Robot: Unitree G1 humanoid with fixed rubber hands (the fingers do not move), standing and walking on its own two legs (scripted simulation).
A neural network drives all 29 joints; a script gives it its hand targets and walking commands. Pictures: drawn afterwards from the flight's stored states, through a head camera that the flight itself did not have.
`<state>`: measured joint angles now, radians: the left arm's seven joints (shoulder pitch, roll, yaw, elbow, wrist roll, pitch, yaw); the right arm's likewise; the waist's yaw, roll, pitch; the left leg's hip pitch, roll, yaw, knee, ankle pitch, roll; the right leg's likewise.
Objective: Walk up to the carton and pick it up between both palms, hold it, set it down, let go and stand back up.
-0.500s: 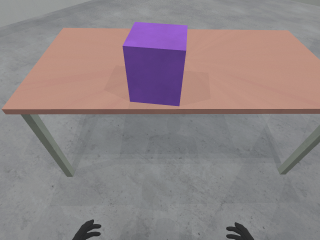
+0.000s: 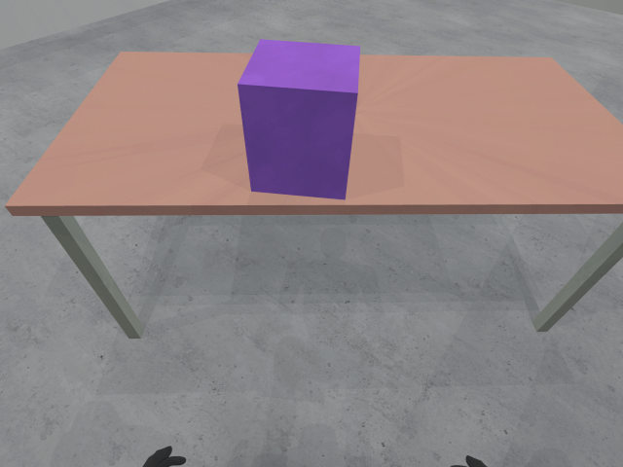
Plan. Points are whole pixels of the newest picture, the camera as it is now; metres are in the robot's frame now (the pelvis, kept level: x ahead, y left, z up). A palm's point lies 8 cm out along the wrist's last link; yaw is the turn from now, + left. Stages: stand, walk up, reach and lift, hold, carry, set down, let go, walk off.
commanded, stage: stand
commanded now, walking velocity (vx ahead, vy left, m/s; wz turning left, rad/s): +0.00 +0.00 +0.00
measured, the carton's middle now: (303, 121) +0.77 +0.04 +0.03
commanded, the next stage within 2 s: none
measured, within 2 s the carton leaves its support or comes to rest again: neither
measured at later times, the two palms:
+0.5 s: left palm out of the picture +0.09 +0.22 -0.11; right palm out of the picture +0.08 -0.22 -0.11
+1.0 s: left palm out of the picture +0.07 +0.23 -0.12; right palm out of the picture +0.06 -0.22 -0.12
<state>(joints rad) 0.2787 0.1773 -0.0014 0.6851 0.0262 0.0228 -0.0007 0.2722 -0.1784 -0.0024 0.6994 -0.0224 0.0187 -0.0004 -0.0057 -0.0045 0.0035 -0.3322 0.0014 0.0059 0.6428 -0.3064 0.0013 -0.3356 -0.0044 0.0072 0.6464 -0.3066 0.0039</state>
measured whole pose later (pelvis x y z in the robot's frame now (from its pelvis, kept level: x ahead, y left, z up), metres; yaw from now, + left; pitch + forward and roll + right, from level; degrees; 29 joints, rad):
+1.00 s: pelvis +0.01 +0.00 +0.01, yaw +0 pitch -1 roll +0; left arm 0.30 0.16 0.02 0.85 0.02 0.01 0.02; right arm 0.30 -0.16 -0.03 0.87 -0.02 0.00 -0.01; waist -0.01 0.00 0.00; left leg -0.27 0.00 0.01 0.55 -0.27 0.01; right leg -0.28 0.00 0.02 0.55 -0.27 0.01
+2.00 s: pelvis +0.01 +0.01 +0.02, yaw -1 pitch -2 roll +0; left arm 0.31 0.13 0.01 1.10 0.01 0.00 0.04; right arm 0.31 -0.13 -0.02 1.11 -0.01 -0.01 -0.03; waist 0.00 0.00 0.02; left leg -0.19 0.00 0.01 0.46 -0.24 0.01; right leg -0.19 -0.01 0.03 0.46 -0.23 0.02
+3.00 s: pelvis +0.02 +0.01 +0.02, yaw -1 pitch -2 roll +0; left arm 0.32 0.11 0.00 1.15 0.01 0.00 0.04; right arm 0.33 -0.11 -0.01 1.13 -0.01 -0.01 -0.04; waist 0.00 -0.01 0.02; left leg -0.18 -0.01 0.00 0.45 -0.24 0.01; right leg -0.18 -0.01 0.04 0.44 -0.23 0.02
